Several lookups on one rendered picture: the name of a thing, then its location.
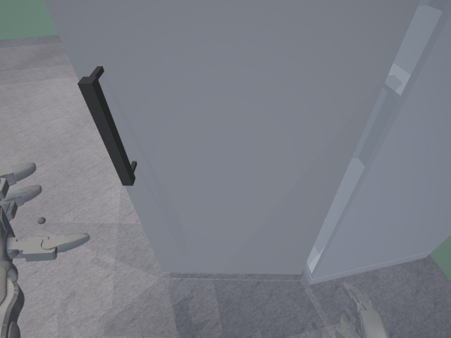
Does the right robot hand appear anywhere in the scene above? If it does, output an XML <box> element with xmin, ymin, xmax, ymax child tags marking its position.
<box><xmin>335</xmin><ymin>282</ymin><xmax>389</xmax><ymax>338</ymax></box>

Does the handle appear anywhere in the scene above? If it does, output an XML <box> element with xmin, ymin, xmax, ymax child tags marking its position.
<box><xmin>78</xmin><ymin>66</ymin><xmax>137</xmax><ymax>186</ymax></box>

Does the left robot hand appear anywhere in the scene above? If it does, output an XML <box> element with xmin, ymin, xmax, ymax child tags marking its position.
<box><xmin>0</xmin><ymin>163</ymin><xmax>90</xmax><ymax>263</ymax></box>

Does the left robot forearm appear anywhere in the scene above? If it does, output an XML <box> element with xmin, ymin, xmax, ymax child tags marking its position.
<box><xmin>0</xmin><ymin>261</ymin><xmax>25</xmax><ymax>338</ymax></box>

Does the fridge door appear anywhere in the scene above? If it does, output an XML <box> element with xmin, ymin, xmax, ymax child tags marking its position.
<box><xmin>44</xmin><ymin>0</ymin><xmax>420</xmax><ymax>275</ymax></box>

